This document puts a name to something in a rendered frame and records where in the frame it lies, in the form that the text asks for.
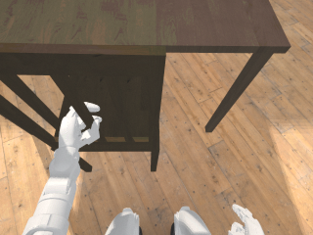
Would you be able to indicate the chair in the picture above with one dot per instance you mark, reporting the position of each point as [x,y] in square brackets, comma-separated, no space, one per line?
[125,81]

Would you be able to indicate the table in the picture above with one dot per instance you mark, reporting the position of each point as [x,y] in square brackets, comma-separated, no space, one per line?
[182,26]

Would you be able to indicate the robot right thigh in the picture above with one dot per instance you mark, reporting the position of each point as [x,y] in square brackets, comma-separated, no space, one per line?
[187,222]

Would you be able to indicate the robot left hand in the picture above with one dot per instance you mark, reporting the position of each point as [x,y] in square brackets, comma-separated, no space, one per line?
[72,125]

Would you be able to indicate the left robot shin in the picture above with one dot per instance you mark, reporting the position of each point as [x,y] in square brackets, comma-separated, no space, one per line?
[127,210]

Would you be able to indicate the robot right hand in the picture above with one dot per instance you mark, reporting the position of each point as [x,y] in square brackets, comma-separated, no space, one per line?
[252,226]

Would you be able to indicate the robot left forearm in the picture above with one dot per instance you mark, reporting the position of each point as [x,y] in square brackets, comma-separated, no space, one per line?
[54,205]

